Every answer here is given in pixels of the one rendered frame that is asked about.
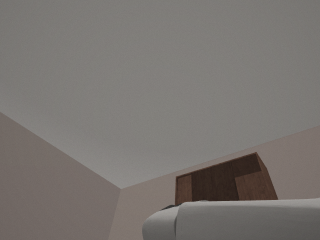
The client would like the wardrobe door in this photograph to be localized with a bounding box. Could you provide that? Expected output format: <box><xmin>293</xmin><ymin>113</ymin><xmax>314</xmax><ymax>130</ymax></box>
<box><xmin>177</xmin><ymin>175</ymin><xmax>192</xmax><ymax>204</ymax></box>
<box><xmin>191</xmin><ymin>161</ymin><xmax>240</xmax><ymax>202</ymax></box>

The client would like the left robot thigh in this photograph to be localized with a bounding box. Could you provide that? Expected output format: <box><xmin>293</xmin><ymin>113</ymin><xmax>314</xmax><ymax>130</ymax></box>
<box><xmin>142</xmin><ymin>198</ymin><xmax>320</xmax><ymax>240</ymax></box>

